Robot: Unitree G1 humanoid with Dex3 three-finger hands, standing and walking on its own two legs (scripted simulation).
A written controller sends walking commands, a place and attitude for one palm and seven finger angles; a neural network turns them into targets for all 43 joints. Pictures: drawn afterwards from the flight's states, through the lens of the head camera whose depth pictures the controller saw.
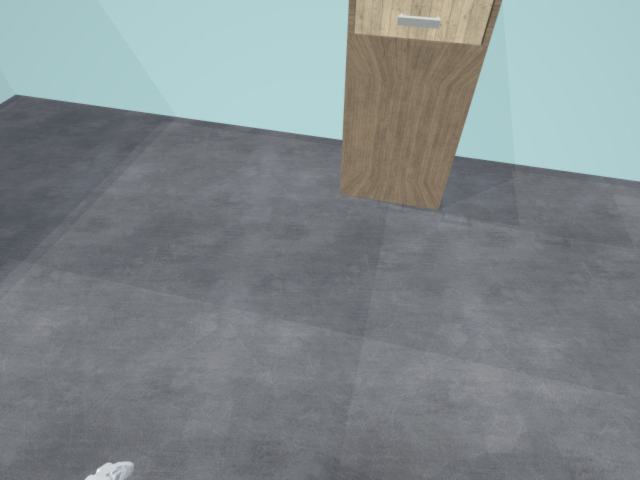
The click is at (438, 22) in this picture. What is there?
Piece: drawer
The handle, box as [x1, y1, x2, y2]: [397, 13, 440, 28]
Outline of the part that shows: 398,15 397,24 438,28 440,19 439,16 432,18 404,15 403,13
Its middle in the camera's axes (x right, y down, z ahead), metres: +0.31 -0.70 +1.24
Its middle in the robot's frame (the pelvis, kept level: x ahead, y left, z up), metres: +1.42 -0.24 +0.04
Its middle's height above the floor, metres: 0.81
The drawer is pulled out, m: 0.00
